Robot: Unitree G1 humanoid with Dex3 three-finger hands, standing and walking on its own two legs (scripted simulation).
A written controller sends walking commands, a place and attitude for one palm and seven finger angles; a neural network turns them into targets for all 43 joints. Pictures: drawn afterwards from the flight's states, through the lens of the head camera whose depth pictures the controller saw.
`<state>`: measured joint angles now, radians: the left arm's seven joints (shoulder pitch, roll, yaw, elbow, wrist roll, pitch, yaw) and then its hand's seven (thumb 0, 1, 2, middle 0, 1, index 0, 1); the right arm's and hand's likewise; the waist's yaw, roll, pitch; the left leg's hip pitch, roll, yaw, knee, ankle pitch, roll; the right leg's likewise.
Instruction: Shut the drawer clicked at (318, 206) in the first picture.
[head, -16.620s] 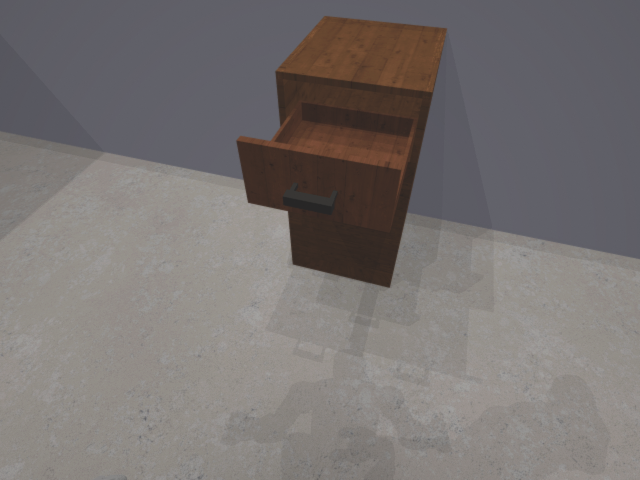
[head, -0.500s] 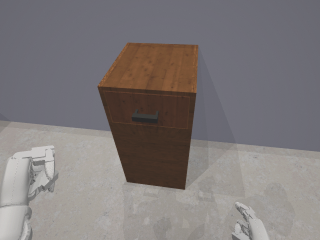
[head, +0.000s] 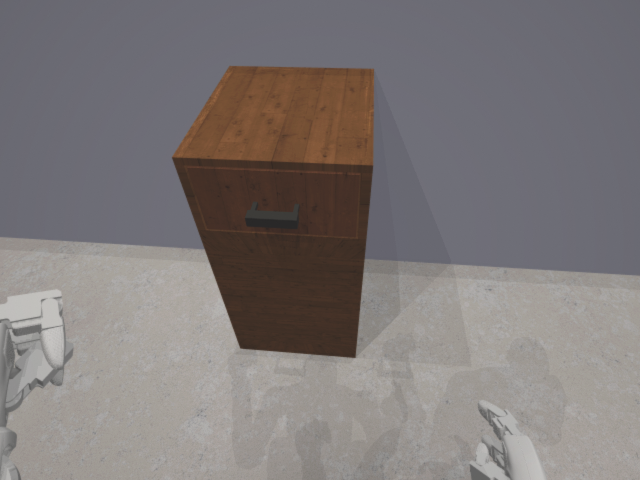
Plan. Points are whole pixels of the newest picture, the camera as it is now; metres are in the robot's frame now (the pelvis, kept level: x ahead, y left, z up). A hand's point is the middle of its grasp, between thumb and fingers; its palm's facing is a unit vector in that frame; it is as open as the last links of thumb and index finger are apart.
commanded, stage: step back with the hand held close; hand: left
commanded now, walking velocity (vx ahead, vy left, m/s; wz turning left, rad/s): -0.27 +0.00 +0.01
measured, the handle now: (274, 213) +0.64 +0.16 -0.08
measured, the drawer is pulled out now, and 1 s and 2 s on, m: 0.00 0.00 0.00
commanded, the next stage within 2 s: stop stepping back and stand still in 1.34 s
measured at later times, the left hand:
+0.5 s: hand (33, 416) +0.14 +0.25 +0.15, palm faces +0.38 -0.79 -0.49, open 3.3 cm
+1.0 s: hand (0, 459) +0.10 +0.25 +0.16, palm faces +0.37 -0.76 -0.54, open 3.3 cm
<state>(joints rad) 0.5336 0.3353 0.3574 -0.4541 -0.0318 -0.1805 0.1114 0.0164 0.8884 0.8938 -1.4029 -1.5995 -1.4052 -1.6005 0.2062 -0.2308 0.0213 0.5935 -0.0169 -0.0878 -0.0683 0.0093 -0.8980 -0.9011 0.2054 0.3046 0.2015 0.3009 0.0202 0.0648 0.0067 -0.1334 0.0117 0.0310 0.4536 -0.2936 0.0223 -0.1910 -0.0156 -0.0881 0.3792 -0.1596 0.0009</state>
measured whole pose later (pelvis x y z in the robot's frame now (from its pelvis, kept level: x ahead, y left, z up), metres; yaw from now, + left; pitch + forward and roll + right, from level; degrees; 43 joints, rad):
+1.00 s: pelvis -0.09 +0.00 -0.01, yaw +2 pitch +3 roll -1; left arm 0.63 0.44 0.45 -0.61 0.00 -0.29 0.14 0.02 0.89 0.89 -1.40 -1.60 -1.41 -1.60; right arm 0.22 -0.19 -0.02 0.59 -0.02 -0.10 -0.07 0.01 -0.90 -0.90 0.21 0.30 0.20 0.30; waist -0.01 -0.02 0.01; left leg -0.44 -0.02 -0.01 0.59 -0.20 0.04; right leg -0.37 0.04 0.04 0.58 -0.25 0.00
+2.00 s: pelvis -0.25 -0.02 -0.01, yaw +0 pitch +0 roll -1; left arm 0.65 0.37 0.35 -0.55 -0.02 -0.23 0.14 0.02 0.89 0.89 -1.40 -1.60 -1.41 -1.60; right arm 0.27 -0.22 0.00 0.65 -0.01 -0.11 -0.08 0.01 -0.90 -0.90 0.20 0.30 0.20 0.30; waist -0.01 0.01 -0.05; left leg -0.34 0.00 0.00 0.60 -0.25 0.01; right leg -0.21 0.03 -0.04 0.49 -0.28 -0.03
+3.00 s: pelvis -0.27 -0.02 +0.00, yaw +1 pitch -2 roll +0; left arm 0.35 0.16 0.01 1.14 0.01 0.01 0.03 0.01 0.91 0.89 -0.28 -0.40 -0.29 -0.40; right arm 0.32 -0.12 -0.01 1.12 -0.01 0.02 -0.02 0.00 -0.90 -0.90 0.20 0.30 0.20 0.30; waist 0.01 0.02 0.04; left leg -0.26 -0.03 -0.02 0.44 -0.16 0.03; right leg -0.19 0.00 -0.06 0.45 -0.24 -0.02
